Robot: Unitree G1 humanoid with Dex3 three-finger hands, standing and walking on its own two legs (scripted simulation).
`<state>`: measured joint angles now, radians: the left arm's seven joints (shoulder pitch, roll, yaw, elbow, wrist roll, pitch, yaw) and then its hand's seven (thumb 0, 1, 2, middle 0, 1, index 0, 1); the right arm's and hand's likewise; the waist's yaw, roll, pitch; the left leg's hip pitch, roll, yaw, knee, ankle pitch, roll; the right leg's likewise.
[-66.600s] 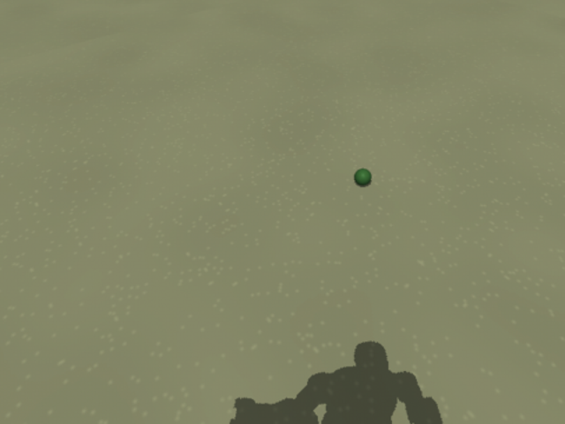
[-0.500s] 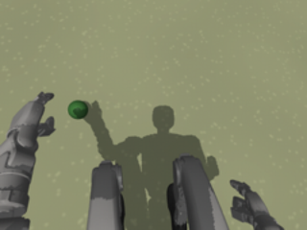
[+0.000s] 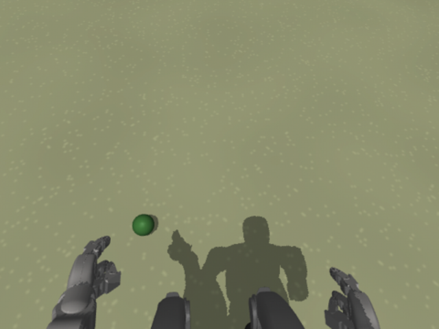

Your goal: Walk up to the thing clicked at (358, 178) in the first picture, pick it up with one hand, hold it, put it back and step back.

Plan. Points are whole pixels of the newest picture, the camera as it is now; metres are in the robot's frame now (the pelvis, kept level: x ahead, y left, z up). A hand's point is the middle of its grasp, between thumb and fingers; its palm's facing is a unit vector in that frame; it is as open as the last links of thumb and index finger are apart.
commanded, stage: home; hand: left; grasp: from above
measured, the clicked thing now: (143, 224) +0.56 +0.27 -0.61
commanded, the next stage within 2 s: none
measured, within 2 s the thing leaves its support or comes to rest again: neither
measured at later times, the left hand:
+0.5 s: hand (101, 312) +0.19 +0.18 +0.02, palm faces +0.09 -0.98 -0.20, open 7.4 cm
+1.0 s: hand (106, 306) +0.19 +0.18 +0.02, palm faces +0.07 -0.98 -0.20, open 7.4 cm
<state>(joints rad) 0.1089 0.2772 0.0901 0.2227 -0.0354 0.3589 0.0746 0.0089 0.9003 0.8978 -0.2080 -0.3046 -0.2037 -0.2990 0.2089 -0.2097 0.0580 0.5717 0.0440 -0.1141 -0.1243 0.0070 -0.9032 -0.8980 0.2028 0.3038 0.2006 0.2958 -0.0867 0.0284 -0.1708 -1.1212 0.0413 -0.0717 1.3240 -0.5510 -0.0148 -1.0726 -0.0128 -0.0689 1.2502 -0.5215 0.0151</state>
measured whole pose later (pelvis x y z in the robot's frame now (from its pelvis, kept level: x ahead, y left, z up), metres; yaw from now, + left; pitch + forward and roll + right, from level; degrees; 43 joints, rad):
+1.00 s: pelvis +0.04 +0.00 +0.06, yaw +2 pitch +9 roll -3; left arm 0.49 0.22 0.03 -0.11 -0.06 0.46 0.02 0.01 0.91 0.90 -0.20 -0.30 -0.20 -0.29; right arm 0.30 -0.21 0.04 0.56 0.01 -0.25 -0.19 0.01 -0.90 -0.90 0.20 0.30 0.20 0.30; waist -0.05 0.04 -0.16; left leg -0.68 0.04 -0.06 1.00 -0.49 -0.02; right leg -0.63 -0.01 -0.07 0.93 -0.46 0.01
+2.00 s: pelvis +0.04 -0.01 +0.06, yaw +1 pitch +10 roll -3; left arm 0.50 0.22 0.03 -0.12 -0.05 0.45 0.02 0.01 0.91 0.90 -0.20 -0.30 -0.20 -0.29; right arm 0.29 -0.21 0.03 0.55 0.01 -0.24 -0.19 0.01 -0.90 -0.90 0.20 0.30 0.20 0.30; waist -0.04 0.04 -0.16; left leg -0.68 0.04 -0.06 1.01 -0.50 -0.02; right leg -0.64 -0.01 -0.07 0.94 -0.48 0.01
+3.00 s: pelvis +0.03 +0.00 +0.12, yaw +2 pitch -4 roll +0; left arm 0.20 0.27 0.03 1.08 0.03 0.02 0.03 0.01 0.91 0.90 -0.20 -0.30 -0.20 -0.30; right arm 0.18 -0.28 -0.03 1.06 -0.03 0.00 -0.03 0.00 -0.90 -0.90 0.20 0.30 0.20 0.30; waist 0.03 0.01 0.06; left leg -0.16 0.00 -0.02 0.46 -0.24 0.00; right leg -0.15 -0.05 -0.05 0.46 -0.25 0.03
